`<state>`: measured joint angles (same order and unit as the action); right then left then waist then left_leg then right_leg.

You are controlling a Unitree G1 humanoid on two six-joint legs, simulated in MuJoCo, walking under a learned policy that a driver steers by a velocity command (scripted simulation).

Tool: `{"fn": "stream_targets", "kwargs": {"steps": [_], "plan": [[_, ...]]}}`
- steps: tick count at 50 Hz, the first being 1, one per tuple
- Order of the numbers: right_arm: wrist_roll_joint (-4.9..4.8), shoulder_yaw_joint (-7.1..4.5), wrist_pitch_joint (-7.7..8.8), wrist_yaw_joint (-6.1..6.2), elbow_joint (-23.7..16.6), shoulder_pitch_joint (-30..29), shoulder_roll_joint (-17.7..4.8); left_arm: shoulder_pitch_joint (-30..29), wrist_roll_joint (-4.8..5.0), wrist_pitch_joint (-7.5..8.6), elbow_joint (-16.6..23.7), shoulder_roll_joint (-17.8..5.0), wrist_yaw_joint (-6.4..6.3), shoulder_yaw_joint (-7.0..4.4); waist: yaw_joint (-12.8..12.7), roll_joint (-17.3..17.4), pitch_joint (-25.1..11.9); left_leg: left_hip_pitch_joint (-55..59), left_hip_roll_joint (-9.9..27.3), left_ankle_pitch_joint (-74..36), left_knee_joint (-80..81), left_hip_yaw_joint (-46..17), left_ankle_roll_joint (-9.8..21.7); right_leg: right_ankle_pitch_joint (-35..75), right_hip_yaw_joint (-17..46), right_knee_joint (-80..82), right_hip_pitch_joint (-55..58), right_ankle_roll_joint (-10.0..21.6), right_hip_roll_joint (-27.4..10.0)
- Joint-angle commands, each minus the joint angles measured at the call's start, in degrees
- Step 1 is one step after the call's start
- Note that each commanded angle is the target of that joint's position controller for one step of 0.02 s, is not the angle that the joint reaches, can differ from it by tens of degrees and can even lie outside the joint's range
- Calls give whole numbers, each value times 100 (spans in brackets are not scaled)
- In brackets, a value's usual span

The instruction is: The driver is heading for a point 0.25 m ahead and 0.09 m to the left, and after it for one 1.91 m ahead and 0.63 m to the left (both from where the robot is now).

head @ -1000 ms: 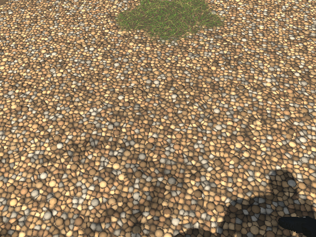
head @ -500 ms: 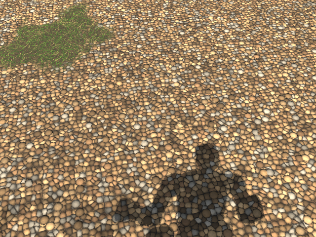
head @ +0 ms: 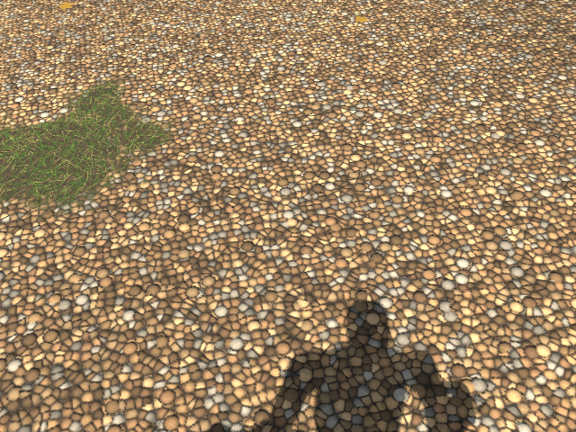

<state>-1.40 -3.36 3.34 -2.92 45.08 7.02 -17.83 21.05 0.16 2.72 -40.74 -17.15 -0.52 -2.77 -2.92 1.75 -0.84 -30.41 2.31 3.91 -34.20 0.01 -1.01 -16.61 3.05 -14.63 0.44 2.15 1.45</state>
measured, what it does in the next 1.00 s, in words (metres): walks ahead, turning left: left foot, then right foot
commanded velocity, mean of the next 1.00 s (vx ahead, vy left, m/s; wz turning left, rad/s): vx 0.11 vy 0.00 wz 0.49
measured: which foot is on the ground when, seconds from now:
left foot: up 0.00-0.08, down 0.10-0.62, up 0.64-1.00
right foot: down 0.00-0.12, up 0.14-0.60, down 0.62-1.00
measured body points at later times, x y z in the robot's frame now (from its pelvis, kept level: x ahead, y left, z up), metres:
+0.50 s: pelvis +0.18 +0.06 +0.00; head +0.22 +0.09 +0.44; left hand +0.28 +0.37 -0.10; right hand +0.36 -0.20 -0.10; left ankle +0.16 +0.14 -0.74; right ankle +0.32 -0.08 -0.70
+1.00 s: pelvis +0.23 +0.06 -0.01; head +0.27 +0.09 +0.44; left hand +0.20 +0.37 -0.11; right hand +0.52 -0.09 -0.11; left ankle +0.16 +0.17 -0.72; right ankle +0.32 -0.05 -0.74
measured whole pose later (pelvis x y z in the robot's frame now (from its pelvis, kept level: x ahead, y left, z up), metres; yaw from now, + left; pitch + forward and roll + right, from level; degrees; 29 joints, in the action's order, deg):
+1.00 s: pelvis +0.23 +0.06 -0.01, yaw +34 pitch +1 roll +0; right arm -1.1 -4.0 -4.7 0.0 37.6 9.6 -17.8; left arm 8.4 0.1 -0.6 -39.4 -16.5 -1.3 -3.7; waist -1.0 0.1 4.7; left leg -21.3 1.6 21.6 -43.1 -0.4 -4.2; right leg -12.4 -4.9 -26.6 -14.7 -0.7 -3.8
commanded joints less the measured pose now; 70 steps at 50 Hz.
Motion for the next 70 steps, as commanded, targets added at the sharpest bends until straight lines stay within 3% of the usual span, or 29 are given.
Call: {"fn": "stream_targets", "kwargs": {"steps": [1, 3, 5, 6, 7, 8, 9, 11, 14, 21, 27, 30, 31, 32, 33, 34, 36, 39, 41, 48, 51, 52, 53, 54, 55, 56, 59, 62, 70], "plan": [[-27, 5, 162, -91, -696, -1008, -409, 246, 41, 40, 75, -1070, -10, -341, -257, -787, 742, -733, 100, 292, 177, -16, 257, 662, 670, 507, 97, 900, -1744], [27, -33, 185, -116, -643, -662, -502, -1, 26, -6, 81, -1121, -39, -358, 2, -796, 533, -60, -119, 370, 356, 154, 439, 2393, 347, -48, 98, 700, -1647], [114, -262, 177, -41, -347, 477, -910, -115, 12, -62, 171, -1038, -127, -322, 577, -533, -401, 1802, -543, -256, 621, 351, 651, 4464, -318, -1888, -255, 260, -1066], [118, -378, 149, 30, -305, 1196, -1387, -52, -148, -50, 372, -831, -187, -222, 786, 222, -1117, 3301, 466, -1564, 559, -1013, 1034, 2874, -581, -3591, -1388, -134, -722], [128, -428, 119, 29, -370, 1276, -1816, 542, -260, 41, 542, -276, -148, -53, 360, 1706, -1810, 4870, 1850, -1844, 958, -3740, 2206, -1810, -365, -5612, -3425, -595, 462], [15, -298, 93, 42, -424, 1284, -1233, 258, -108, 138, 394, -754, -94, -122, 719, 877, -1919, 4866, 1725, -1550, 1239, -3705, 2116, -1937, 439, -6151, -3768, -561, 142], [31, -247, 72, 79, -492, 986, -1048, -204, 56, 184, 524, -914, -51, -170, 707, 620, -1245, 4332, 1514, -1705, 1237, -2916, 1935, -1534, 344, -6157, -4088, -489, -79], [26, -201, -14, 145, -629, 511, -876, -636, -80, 179, 596, -945, -119, -198, 524, -92, -536, 3079, 1132, -2366, 1346, -2135, 1706, -896, 212, -5601, -3889, -498, -427], [141, -206, -80, 218, -708, 261, -880, -349, -99, 25, 567, -712, -152, -172, 163, 246, -446, 2131, 828, -2935, 1574, -1744, 1734, -604, 179, -5033, -3241, -618, -408], [-7, -280, -341, 438, -638, 326, -1031, -984, -99, -108, 685, -525, -205, -130, 291, 319, -576, 1891, 478, -2074, 1380, -1797, 1355, 512, 241, -3402, -3112, -863, -124], [4, -290, -508, 496, -684, 407, -1011, -1552, -33, 25, 838, -586, -94, -169, 452, 552, -408, 2277, 492, -1620, 950, -2609, 1254, 197, 430, -2241, -2863, -748, 115], [-57, -254, -544, 509, -826, 113, -907, -1193, -7, 134, 705, -671, -53, -248, 148, 679, -386, 2247, 187, -1398, 539, -2825, 944, 1104, 342, -707, -1871, -499, 73], [-15, -192, -530, 507, -885, 213, -710, -1063, -60, 149, 694, -885, -81, -306, 189, 415, -595, 1825, -49, -521, 127, -2647, 705, 1998, 697, -520, -996, -248, -559], [113, -107, -505, 486, -867, 755, -390, -1173, -145, 84, 817, -1251, -142, -364, 553, -966, -836, 1009, -726, 2122, -1009, -1804, 346, 4106, 1808, -787, -105, 393, -1811], [51, -180, -487, 481, -932, 824, -695, -874, -282, 4, 680, -1131, -97, -360, 450, -1792, -852, 0, -1143, 3850, -2080, -1149, 33, 4747, 2966, -754, 110, 1328, -2565], [78, -315, -496, 478, -770, 1017, -1099, -928, -184, -14, 732, -881, -70, -303, 422, -1198, -745, -159, -776, 3581, -3024, -1129, -199, 4440, 2701, -775, -38, 1395, -2538], [-24, -391, -649, 504, -621, 862, -1080, -1256, -109, -65, 787, -591, -87, -222, 437, -703, -452, -252, -563, 2853, -3546, -945, -465, 3658, 1488, -848, -382, 943, -1800], [-54, -293, -740, 475, -795, 626, -676, -1416, -130, -151, 727, -638, -138, -230, 382, -1033, -221, -129, -425, 2217, -3268, -454, -619, 3197, 691, -577, -794, 920, -1405], [-44, -256, -725, 459, -949, 398, -568, -1308, -151, -196, 672, -687, -177, -267, 238, -1204, -309, -147, -312, 2142, -2819, -322, -646, 3174, 579, -512, -540, 1059, -1529], [42, -216, -734, 292, -1189, 251, -522, -1399, -17, -258, 522, -990, -91, -391, 151, -1229, -447, 942, -110, 1875, -1018, 84, -334, 2713, 193, -538, -738, 1101, -1824], [72, -242, -719, 233, -1019, 731, -484, -1504, 154, -267, 409, -963, -63, -359, 456, -1074, -407, 1897, -328, 790, 683, 310, 67, 2226, 30, -1036, -1059, 765, -1699], [96, -274, -706, 255, -982, 850, -628, -1168, 147, -251, 241, -758, -42, -290, 455, -704, -396, 2548, -241, 78, 1258, 16, 249, 1544, -228, -1429, -1530, 349, -1462], [120, -350, -688, 345, -1079, 913, -1108, -987, -137, -236, 292, -303, 10, -131, 243, 823, -567, 3389, 1108, -1546, 1475, -1711, 662, -522, -849, -2789, -2583, -305, -873], [284, -280, -595, 341, -1201, 590, -1122, -1261, -169, -252, 471, -339, -35, -130, 324, 1363, -459, 2673, 2079, -2086, 1458, -2430, 1778, -2141, -547, -3663, -3119, -579, -423], [381, -188, -480, 309, -1162, 539, -784, -1435, -47, -295, 416, -661, -86, -217, 521, 908, -450, 2278, 1847, -1379, 1626, -2154, 1930, -2062, -153, -4173, -2931, -611, -589], [383, -85, -388, 290, -1022, 338, -505, -1339, 22, -332, 297, -690, -83, -246, 365, 811, -282, 2133, 1448, -844, 1668, -1646, 1614, -1709, -12, -4249, -2809, -597, -639], [295, 29, -254, 329, -829, -43, -232, -925, 11, -439, -111, -621, -118, -270, 202, 740, -90, 2051, 1019, -1154, 1635, -872, 1206, -825, 156, -4177, -2494, -754, -572], [291, -37, -274, 413, -726, -76, -379, -965, 103, -432, -125, -623, -111, -262, 288, 626, -56, 2345, 1019, -1318, 1542, -577, 1252, -654, 97, -3795, -2455, -826, -472], [221, -227, -461, 507, -551, -81, -671, -1158, 100, -533, 122, -502, -100, -215, 469, 404, 26, 2735, 1616, -1406, 1566, -714, 1649, -1153, -235, -3563, -2721, -790, -602]]}}
Keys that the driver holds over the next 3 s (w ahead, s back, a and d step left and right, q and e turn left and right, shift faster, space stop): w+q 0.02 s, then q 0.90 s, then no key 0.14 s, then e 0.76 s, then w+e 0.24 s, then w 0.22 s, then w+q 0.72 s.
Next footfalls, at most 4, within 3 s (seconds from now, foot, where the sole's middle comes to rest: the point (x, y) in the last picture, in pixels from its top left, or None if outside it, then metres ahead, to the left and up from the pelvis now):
0.10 left None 0.20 0.14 -0.78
0.62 right None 0.36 -0.03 -0.78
1.04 left None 0.20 0.19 -0.78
1.58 right None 0.29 -0.02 -0.78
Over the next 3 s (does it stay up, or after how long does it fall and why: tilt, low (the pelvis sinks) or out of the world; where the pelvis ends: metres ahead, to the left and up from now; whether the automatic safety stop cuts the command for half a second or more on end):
stays up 0.69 0.10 -0.02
